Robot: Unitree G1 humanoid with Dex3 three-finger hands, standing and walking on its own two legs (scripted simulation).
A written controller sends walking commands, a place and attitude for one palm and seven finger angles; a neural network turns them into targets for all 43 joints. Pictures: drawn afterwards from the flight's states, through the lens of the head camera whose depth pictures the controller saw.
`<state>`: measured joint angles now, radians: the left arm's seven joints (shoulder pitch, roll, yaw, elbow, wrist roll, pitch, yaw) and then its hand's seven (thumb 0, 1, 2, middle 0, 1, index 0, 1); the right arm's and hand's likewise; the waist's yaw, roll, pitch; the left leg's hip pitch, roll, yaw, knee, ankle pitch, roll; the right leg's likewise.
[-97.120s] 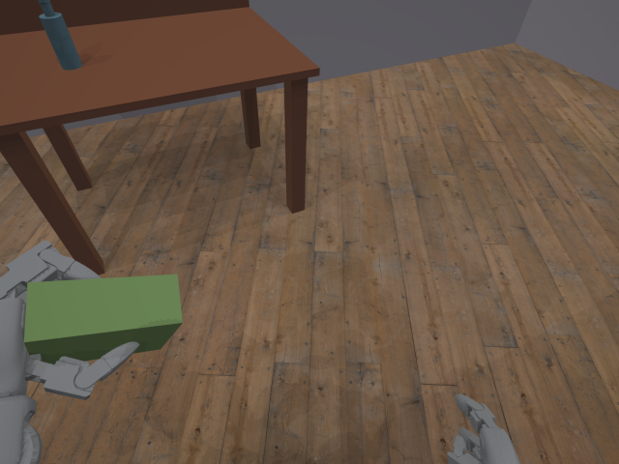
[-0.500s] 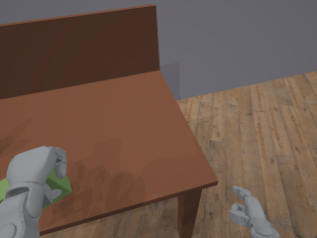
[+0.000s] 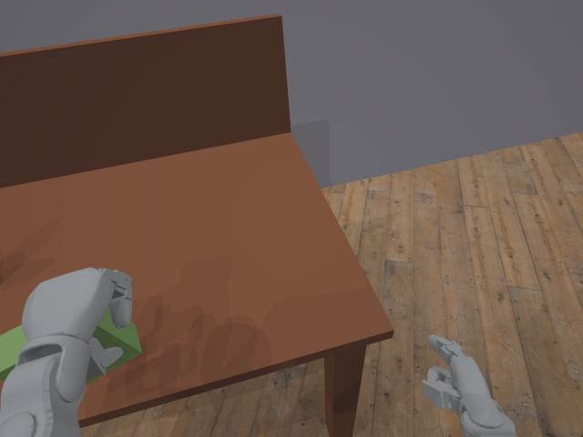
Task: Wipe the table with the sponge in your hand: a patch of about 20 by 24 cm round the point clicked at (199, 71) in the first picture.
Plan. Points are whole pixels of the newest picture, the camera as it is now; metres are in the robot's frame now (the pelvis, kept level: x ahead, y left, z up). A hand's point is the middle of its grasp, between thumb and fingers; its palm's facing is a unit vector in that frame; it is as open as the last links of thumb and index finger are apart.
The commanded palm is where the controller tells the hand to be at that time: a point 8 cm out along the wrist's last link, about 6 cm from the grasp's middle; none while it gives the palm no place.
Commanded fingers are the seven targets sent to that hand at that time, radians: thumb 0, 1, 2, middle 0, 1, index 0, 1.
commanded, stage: bring the sponge back beside the body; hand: left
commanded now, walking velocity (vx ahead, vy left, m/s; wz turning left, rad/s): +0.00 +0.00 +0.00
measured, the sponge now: (83, 351) +0.18 +0.32 +0.05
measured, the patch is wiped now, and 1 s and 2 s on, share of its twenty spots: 1.00 1.00 1.00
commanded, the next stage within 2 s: step back with the hand held close in 0.70 s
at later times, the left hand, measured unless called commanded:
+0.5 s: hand (107, 330) +0.18 +0.26 +0.11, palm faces +0.07 -0.12 -0.99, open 6.7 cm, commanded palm +0.15 +0.27 +0.18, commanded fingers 0.00 0.10 1.30 -1.20 -1.60 -1.20 -1.60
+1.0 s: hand (130, 312) +0.20 +0.23 +0.13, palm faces +0.29 -0.84 -0.46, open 6.7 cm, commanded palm +0.14 +0.27 +0.17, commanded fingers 0.00 0.10 1.30 -1.20 -1.60 -1.20 -1.60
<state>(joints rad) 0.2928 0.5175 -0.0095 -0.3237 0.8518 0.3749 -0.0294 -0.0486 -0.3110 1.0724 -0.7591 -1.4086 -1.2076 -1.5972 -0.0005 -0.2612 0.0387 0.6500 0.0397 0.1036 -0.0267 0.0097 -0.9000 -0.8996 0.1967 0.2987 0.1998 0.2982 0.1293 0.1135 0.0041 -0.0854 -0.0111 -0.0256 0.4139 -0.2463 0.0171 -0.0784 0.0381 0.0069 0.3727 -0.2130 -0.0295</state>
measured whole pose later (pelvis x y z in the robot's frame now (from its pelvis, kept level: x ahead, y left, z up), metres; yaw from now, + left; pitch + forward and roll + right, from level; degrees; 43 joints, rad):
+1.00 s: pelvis -0.02 -0.01 -0.01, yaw +0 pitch -2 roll -1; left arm 0.39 0.42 0.25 -0.45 -0.01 0.07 0.06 -0.04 -0.32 1.07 -0.76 -1.41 -1.21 -1.60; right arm 0.11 -0.22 0.05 0.49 0.03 0.05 -0.05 0.01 -0.90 -0.90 0.20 0.30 0.20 0.30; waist 0.06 0.02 0.02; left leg -0.22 0.00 -0.03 0.51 -0.26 0.00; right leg -0.22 0.05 0.00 0.47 -0.22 -0.03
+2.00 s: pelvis -0.17 +0.03 -0.02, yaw -2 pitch +3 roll -2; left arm 0.51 0.41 0.39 -0.61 -0.06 -0.12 0.15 -0.04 -0.32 1.07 -0.76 -1.42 -1.21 -1.60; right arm 0.17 -0.17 0.00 0.58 -0.01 -0.09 -0.04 0.01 -0.90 -0.90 0.20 0.30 0.20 0.30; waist 0.03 -0.02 -0.01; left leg -0.49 0.05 0.02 0.58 -0.14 0.02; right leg -0.41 0.03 0.02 0.85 -0.47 0.02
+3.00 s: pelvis -0.42 +0.00 -0.01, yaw -2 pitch +0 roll +0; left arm 0.45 0.39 0.35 -0.45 -0.03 -0.11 0.13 -0.04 -0.32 1.08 -0.77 -1.42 -1.21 -1.60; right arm 0.27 -0.18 0.02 0.62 0.03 -0.13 -0.04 0.01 -0.90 -0.90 0.20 0.30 0.20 0.30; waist -0.03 -0.02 -0.08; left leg -0.28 0.04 0.05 0.56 -0.29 0.02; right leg -0.55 -0.03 -0.04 1.08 -0.39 0.00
